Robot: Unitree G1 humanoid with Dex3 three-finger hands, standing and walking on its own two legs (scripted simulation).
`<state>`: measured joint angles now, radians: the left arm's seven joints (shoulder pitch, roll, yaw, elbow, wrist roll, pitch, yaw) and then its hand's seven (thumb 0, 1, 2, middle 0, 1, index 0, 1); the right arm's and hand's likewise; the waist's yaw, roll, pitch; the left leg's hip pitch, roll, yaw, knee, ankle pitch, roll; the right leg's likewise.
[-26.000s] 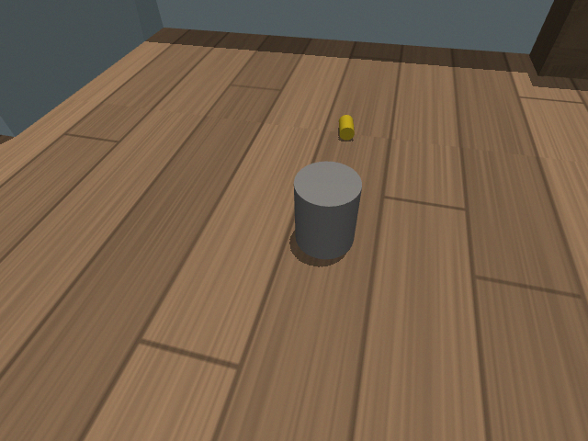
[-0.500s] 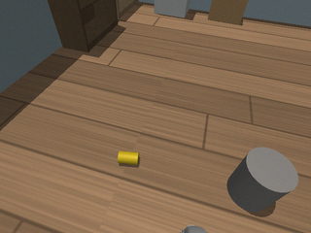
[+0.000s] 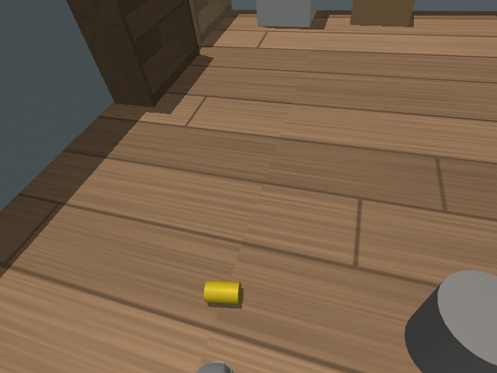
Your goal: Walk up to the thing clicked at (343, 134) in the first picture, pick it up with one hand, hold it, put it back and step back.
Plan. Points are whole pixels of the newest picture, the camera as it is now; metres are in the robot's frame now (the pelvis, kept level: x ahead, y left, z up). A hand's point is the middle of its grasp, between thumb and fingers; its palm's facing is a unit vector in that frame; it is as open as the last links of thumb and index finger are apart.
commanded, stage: walk up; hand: left
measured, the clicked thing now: (223, 292) +0.57 +0.21 -0.73
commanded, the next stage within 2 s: none
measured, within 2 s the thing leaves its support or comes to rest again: neither
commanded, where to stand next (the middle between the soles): +0.18 +0.01 m, yaw +0 degrees
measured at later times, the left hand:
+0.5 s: hand out of the picture +0.16 +0.32 -0.17, palm faces -0.05 -0.94 -0.34, open 7.4 cm
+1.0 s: hand (140, 331) +0.24 +0.26 -0.15, palm faces -0.05 -0.95 -0.31, open 7.4 cm
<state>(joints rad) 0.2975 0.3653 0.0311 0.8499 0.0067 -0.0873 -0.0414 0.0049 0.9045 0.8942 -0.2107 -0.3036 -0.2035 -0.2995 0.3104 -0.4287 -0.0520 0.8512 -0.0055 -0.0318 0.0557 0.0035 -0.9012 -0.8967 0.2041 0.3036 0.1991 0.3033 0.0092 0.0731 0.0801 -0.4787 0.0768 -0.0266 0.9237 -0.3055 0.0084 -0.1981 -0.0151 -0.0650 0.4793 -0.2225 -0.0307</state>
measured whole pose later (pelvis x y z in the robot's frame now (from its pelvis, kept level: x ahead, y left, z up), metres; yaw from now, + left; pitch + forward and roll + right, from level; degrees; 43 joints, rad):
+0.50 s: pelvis +0.11 +0.05 +0.00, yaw +0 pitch -3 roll -1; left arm 0.27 0.42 0.03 0.93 0.00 0.00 -0.01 0.01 0.91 0.89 -0.21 -0.30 -0.20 -0.30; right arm 0.27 -0.38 -0.03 0.86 -0.01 -0.06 0.00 0.00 -0.90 -0.90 0.21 0.30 0.20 0.30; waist 0.00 -0.05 0.12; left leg -0.27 0.03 0.10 0.55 -0.23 0.04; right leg -0.43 -0.05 0.04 0.83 -0.33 0.00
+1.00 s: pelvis +0.12 +0.02 +0.00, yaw -1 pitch -3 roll +0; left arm 0.07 0.34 0.00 1.07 0.00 -0.01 -0.02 0.01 0.91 0.89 -0.21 -0.30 -0.20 -0.30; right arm 0.16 -0.37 0.01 1.11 -0.01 -0.03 0.02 0.00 -0.90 -0.90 0.21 0.30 0.20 0.30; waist -0.01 -0.01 0.05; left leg -0.20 0.04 0.07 0.44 -0.19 -0.01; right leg -0.22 -0.02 -0.01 0.44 -0.18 0.00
